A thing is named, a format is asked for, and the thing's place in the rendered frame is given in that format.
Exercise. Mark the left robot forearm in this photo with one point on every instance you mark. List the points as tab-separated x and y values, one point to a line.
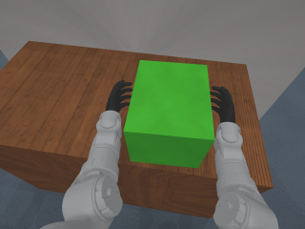
105	149

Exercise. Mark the robot left upper arm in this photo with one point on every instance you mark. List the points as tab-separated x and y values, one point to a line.
91	204

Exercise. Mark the robot left hand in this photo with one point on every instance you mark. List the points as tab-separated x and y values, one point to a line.
115	98

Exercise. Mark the robot right upper arm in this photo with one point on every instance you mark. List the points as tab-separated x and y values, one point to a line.
236	210

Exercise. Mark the carton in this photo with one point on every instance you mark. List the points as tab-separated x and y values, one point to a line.
170	117

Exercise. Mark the robot right hand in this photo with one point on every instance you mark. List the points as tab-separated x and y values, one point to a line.
226	110

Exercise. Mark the pedestal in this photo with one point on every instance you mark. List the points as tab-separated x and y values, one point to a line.
52	96

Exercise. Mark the right robot forearm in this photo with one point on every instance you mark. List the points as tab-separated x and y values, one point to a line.
230	164

